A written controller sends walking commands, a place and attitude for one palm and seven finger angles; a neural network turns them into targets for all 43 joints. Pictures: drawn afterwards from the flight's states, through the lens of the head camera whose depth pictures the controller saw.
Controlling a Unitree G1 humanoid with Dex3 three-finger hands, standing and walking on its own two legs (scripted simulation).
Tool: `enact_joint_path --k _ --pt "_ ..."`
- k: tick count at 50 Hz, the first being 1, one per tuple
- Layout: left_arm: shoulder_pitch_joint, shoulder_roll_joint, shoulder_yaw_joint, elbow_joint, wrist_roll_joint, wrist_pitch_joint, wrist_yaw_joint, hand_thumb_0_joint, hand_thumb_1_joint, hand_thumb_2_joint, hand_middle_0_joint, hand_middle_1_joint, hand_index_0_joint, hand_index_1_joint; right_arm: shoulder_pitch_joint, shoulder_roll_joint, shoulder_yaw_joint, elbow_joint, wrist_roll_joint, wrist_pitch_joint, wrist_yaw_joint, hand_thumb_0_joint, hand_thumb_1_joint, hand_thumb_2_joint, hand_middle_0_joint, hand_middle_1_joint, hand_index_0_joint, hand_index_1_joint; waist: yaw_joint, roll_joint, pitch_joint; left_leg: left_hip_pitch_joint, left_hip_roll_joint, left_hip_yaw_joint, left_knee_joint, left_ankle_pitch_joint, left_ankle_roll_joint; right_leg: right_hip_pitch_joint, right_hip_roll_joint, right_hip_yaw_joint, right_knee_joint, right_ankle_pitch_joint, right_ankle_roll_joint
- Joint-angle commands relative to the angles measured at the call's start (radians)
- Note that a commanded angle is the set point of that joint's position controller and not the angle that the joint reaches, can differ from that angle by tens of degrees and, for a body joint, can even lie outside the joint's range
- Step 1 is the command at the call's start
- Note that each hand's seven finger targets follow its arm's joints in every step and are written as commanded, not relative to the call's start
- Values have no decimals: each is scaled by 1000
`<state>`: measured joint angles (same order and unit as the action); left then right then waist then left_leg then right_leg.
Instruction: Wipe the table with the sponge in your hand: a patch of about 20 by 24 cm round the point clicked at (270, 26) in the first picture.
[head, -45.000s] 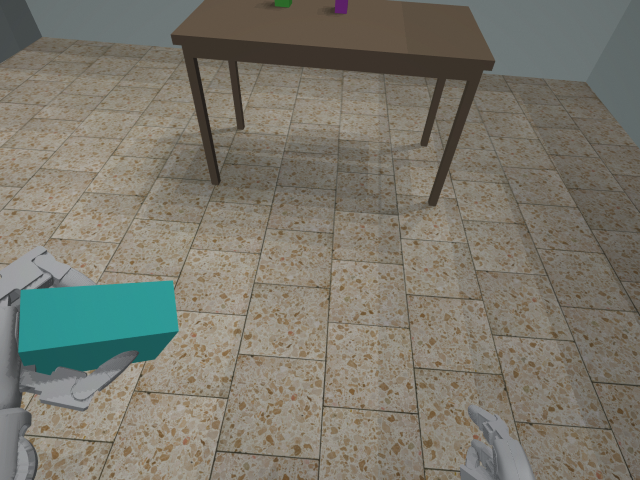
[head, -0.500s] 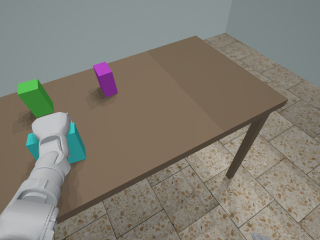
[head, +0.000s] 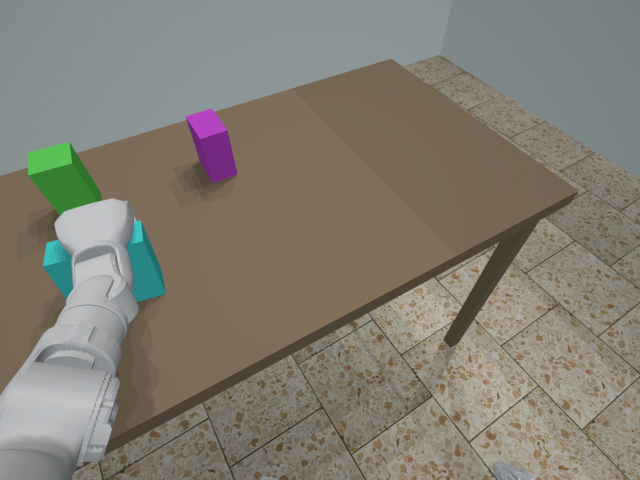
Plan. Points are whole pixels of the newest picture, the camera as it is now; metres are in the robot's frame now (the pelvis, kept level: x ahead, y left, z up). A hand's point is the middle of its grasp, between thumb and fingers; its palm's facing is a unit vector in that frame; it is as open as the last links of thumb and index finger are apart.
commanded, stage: slide back across to the first lane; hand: left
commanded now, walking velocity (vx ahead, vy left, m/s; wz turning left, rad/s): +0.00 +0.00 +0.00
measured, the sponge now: (114, 278) +0.39 +0.31 +0.00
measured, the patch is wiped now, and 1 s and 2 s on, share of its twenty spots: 1.00 1.00 1.00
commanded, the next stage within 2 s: wipe back along the first lane in 0.80 s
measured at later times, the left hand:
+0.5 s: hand (79, 246) +0.42 +0.35 +0.04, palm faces -0.06 -0.03 -1.00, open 9.3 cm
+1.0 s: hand (46, 259) +0.40 +0.39 +0.04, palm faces -0.07 -0.03 -1.00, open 9.3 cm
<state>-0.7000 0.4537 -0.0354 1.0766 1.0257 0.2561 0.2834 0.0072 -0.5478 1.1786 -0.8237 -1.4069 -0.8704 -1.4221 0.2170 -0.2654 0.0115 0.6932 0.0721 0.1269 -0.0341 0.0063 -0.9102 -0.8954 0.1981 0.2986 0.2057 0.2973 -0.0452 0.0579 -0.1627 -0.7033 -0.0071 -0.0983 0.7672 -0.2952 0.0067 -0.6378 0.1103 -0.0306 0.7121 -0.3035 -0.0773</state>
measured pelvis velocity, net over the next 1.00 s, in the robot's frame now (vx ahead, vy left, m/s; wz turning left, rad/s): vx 0.05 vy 0.06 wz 0.00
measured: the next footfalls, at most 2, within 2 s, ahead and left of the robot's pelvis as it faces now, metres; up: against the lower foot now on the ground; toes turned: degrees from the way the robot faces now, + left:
none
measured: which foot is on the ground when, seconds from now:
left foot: down 0.00-1.00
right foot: down 0.00-1.00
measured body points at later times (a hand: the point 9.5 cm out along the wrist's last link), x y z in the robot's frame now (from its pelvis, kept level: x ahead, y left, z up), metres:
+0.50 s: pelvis +0.02 +0.05 +0.01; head +0.05 +0.05 +0.46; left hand +0.42 +0.35 +0.09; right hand +0.11 -0.21 -0.11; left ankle +0.05 +0.13 -0.71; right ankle +0.02 -0.07 -0.71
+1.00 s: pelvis +0.05 +0.06 +0.02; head +0.08 +0.07 +0.47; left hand +0.40 +0.39 +0.09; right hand +0.20 -0.19 -0.09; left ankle +0.05 +0.13 -0.71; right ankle +0.02 -0.07 -0.71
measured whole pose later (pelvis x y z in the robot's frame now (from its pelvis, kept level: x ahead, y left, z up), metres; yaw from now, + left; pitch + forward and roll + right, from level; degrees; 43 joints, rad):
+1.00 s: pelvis +0.05 +0.06 +0.02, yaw +0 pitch +10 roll -3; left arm -0.40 0.46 -0.02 0.70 1.02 0.29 0.23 -0.01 -0.48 1.14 -0.76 -1.47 -0.80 -1.49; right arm 0.18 -0.26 0.00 0.63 0.07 0.17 0.00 0.01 -0.91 -0.90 0.20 0.30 0.21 0.30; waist 0.01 0.05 -0.15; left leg -0.52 -0.06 -0.06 0.68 -0.33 0.07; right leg -0.42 0.06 0.01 0.55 -0.31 0.00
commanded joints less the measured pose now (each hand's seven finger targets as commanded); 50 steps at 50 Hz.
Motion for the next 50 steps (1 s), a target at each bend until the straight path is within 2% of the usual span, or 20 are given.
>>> enact_joint_path --k 1,3,5,7,10,13,15,17,21,24,27,36,37,38,41,43,45,48,49,50 --pt "-308 287 24 -19 46 31 30 0 100 1300 -1200 -1600 -1200 -1600 18 -143 -50 -93 -1 -29 -11 0 -900 -900 200 300 200 300 -29 -78 -195 42 -28 74 -62 -26 51 137 -67 90 -166 45 43" --pt "-324 283 22 -8 46 30 30 0 100 1300 -1200 -1600 -1200 -1600 28 -141 -51 -92 -2 -31 -9 0 -900 -900 200 300 200 300 -29 -70 -209 42 -26 73 -60 -28 50 131 -67 83 -161 39 42" --pt "-300 302 57 -50 42 16 29 0 100 1300 -1200 -1600 -1200 -1600 31 -138 -55 -102 -5 -31 -6 0 -900 -900 200 300 200 300 1 -36 -288 83 -24 67 -68 31 49 175 -61 73 -143 105 33" --pt "-259 318 74 -57 33 14 33 0 100 1300 -1200 -1600 -1200 -1600 36 -136 -58 -106 -4 -27 -5 0 -900 -900 200 300 200 300 12 -42 -309 92 -25 75 -67 48 52 209 -61 76 -145 135 37" --pt "-243 302 74 -89 23 13 32 0 100 1300 -1200 -1600 -1200 -1600 23 -133 -59 -113 0 -25 -2 0 -900 -900 200 300 200 300 19 -54 -297 113 -23 67 -91 63 52 223 -57 63 -152 147 33" --pt "-215 332 97 -91 26 22 38 0 100 1300 -1200 -1600 -1200 -1600 15 -140 -60 -110 4 -23 0 0 -900 -900 200 300 200 300 26 -63 -243 134 -20 61 -117 45 54 202 -52 51 -171 86 32" --pt "-224 312 83 -123 25 23 37 0 100 1300 -1200 -1600 -1200 -1600 -1 -135 -59 -116 7 -26 2 0 -900 -900 200 300 200 300 32 -32 -239 169 -18 54 -136 65 53 200 -49 41 -172 88 26" --pt "-195 318 86 -99 33 32 38 0 100 1300 -1200 -1600 -1200 -1600 5 -140 -61 -107 6 -26 6 0 -900 -900 200 300 200 300 31 -37 -206 183 -15 49 -145 61 53 181 -44 31 -178 66 23" --pt "-112 295 87 -129 26 35 25 0 100 1300 -1200 -1600 -1200 -1600 -9 -139 -63 -122 7 -27 12 0 -900 -900 200 300 200 300 54 -25 -215 231 -14 42 -159 114 51 202 -39 21 -177 102 15" --pt "-83 283 77 -157 31 42 12 0 100 1300 -1200 -1600 -1200 -1600 -14 -141 -64 -130 7 -23 17 0 -900 -900 200 300 200 300 56 -15 -208 259 -10 36 -162 148 46 196 -36 11 -177 122 8" --pt "-95 273 66 -182 28 43 0 0 100 1300 -1200 -1600 -1200 -1600 -27 -145 -63 -135 7 -20 17 0 -900 -900 200 300 200 300 43 -27 -177 282 -7 27 -168 159 46 176 -34 4 -182 120 8" --pt "12 304 111 -279 28 40 -32 0 100 1300 -1200 -1600 -1200 -1600 -46 -150 -65 -158 -2 -1 17 0 -900 -900 200 300 200 300 69 -13 -222 359 -4 11 -163 317 33 231 -35 -4 -174 232 -3" --pt "32 291 100 -294 28 43 -37 0 100 1300 -1200 -1600 -1200 -1600 -54 -148 -63 -165 -1 3 18 0 -900 -900 200 300 200 300 70 3 -211 362 -6 11 -162 333 30 230 -35 -3 -176 244 -4" --pt "34 274 84 -304 27 47 -44 0 100 1300 -1200 -1600 -1200 -1600 -57 -147 -62 -167 0 6 18 0 -900 -900 200 300 200 300 65 -12 -208 366 -6 11 -162 333 31 232 -35 -3 -180 248 -3" --pt "75 271 92 -351 22 44 -55 0 100 1300 -1200 -1600 -1200 -1600 -64 -150 -65 -175 -2 7 19 0 -900 -900 200 300 200 300 69 3 -219 395 -3 7 -155 406 28 249 -36 -2 -179 293 -4" --pt "114 216 58 -395 11 46 -64 0 100 1300 -1200 -1600 -1200 -1600 -72 -144 -66 -183 -1 7 23 0 -900 -900 200 300 200 300 66 8 -220 421 3 3 -153 442 25 239 -36 -8 -184 300 -2" --pt "84 215 54 -427 6 45 -73 0 100 1300 -1200 -1600 -1200 -1600 -81 -147 -66 -182 2 7 20 0 -900 -900 200 300 200 300 54 3 -212 432 8 -7 -155 456 25 234 -35 -9 -187 299 -3" --pt "181 174 39 -444 -11 51 -79 0 100 1300 -1200 -1600 -1200 -1600 -84 -145 -66 -187 1 5 22 0 -900 -900 200 300 200 300 65 -2 -205 431 4 -4 -157 445 26 244 -35 -12 -193 298 -3" --pt "205 170 41 -451 -19 52 -81 0 100 1300 -1200 -1600 -1200 -1600 -87 -146 -65 -188 0 5 22 0 -900 -900 200 300 200 300 66 -27 -208 425 1 3 -154 434 30 262 -36 -9 -195 319 -2" --pt "205 190 60 -469 -19 50 -81 0 100 1300 -1200 -1600 -1200 -1600 -93 -151 -66 -185 0 5 22 0 -900 -900 200 300 200 300 69 -13 -219 432 6 -4 -158 466 25 271 -39 -8 -191 332 -4"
